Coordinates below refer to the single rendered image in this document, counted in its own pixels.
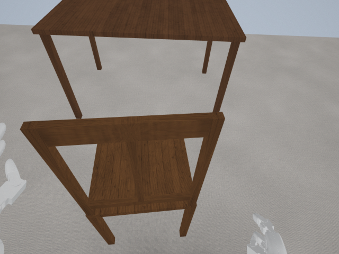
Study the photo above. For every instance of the robot right hand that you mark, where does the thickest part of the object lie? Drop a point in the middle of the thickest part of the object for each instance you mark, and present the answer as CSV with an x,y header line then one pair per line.
x,y
271,243

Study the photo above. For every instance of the chair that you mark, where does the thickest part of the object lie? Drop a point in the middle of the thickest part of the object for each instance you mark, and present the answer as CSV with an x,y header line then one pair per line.
x,y
140,165

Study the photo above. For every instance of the table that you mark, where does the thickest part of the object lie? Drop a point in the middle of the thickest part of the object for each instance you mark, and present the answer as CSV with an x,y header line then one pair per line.
x,y
201,20

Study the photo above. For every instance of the robot left hand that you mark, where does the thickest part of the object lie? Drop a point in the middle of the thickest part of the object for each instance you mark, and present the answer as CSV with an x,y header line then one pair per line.
x,y
12,188

